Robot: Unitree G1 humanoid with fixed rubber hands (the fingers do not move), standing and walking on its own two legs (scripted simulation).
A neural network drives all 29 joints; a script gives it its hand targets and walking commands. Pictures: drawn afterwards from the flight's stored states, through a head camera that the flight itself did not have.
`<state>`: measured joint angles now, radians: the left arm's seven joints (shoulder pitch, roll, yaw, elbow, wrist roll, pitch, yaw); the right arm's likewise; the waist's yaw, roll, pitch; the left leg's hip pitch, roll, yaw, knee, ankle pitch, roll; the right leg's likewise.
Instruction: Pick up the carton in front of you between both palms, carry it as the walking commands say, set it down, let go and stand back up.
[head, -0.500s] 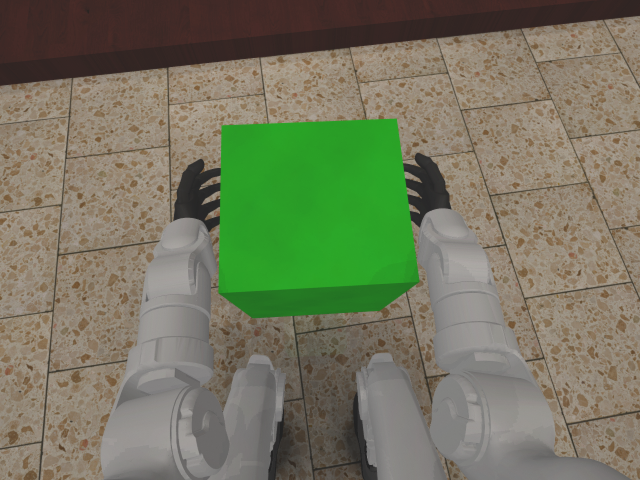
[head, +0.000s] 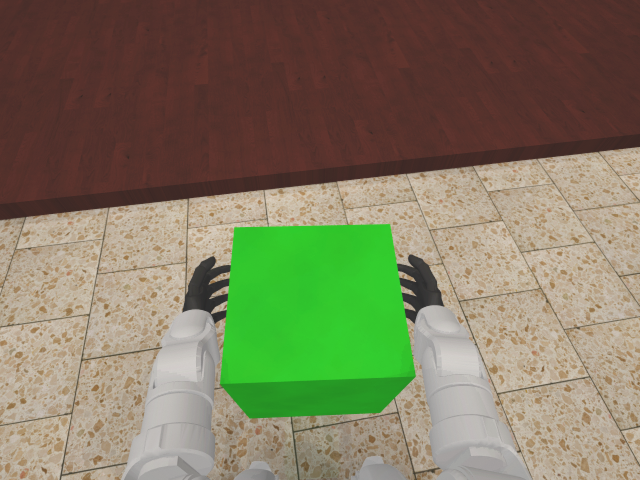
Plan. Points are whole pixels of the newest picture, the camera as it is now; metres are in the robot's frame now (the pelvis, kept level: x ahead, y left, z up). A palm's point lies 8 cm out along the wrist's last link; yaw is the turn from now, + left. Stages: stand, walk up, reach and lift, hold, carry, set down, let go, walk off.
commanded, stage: reach and lift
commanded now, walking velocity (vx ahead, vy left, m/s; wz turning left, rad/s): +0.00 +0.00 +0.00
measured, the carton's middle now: (314, 329) +0.34 +0.01 -0.09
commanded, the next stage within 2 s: hold in 1.32 s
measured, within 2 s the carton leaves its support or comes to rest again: neither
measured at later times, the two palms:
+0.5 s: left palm (179, 307) +0.30 +0.15 +0.08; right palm (457, 305) +0.30 -0.15 +0.08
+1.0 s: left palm (178, 294) +0.31 +0.15 +0.09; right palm (458, 294) +0.31 -0.15 +0.09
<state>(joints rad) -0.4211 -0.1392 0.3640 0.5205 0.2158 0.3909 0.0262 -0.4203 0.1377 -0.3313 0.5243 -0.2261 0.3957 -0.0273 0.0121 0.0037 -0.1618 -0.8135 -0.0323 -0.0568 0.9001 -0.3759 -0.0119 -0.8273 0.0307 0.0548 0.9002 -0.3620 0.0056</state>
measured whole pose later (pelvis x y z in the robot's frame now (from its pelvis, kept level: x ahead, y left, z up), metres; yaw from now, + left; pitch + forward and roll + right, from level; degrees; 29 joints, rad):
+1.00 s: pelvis +0.02 +0.00 +0.06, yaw +0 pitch -5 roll +0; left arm -0.29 -0.16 0.27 0.32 0.29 0.64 -0.01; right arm -0.28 0.16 -0.25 0.31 -0.29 0.65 0.02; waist 0.00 0.00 0.03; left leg -0.10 -0.02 -0.06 0.40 -0.21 0.00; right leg -0.12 0.02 0.06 0.41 -0.20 0.00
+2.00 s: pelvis +0.02 +0.00 +0.06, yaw +0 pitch -4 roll +0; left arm -0.27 -0.15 0.23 0.21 0.26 0.77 -0.01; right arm -0.26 0.15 -0.22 0.21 -0.26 0.78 0.01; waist 0.00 0.00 -0.05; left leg -0.17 -0.02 -0.06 0.48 -0.33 -0.01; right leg -0.17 0.02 0.05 0.47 -0.30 0.01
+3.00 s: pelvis +0.52 +0.03 +0.04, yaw +1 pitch +4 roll -1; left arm -0.17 -0.14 0.11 -0.38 0.10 1.22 0.10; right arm -0.17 0.13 -0.12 -0.37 -0.09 1.22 -0.09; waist -0.02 0.01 -0.09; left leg 0.11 0.05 0.20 0.27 -0.44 -0.02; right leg -0.56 -0.04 -0.23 0.51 -0.03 -0.04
